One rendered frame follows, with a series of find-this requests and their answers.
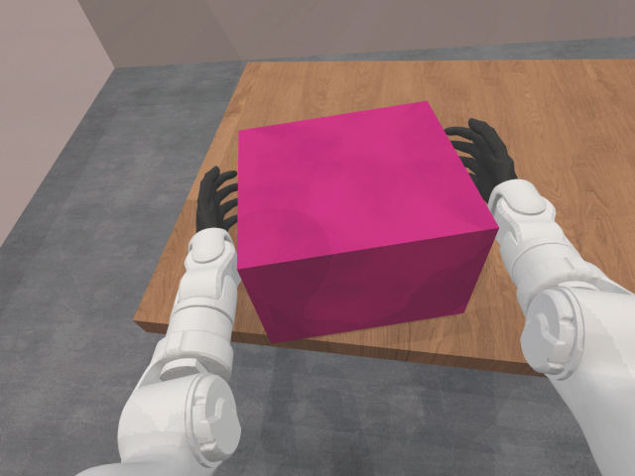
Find robot right hand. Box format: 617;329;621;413
444;118;518;203

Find table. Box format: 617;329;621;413
133;59;635;378

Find robot left forearm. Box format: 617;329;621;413
118;228;241;457

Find robot left hand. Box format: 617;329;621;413
196;166;238;233

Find carton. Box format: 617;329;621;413
237;101;499;344

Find robot left upper arm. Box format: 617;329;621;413
75;372;241;476

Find robot right forearm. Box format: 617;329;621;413
487;179;635;317

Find robot right upper arm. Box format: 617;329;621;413
520;286;635;476

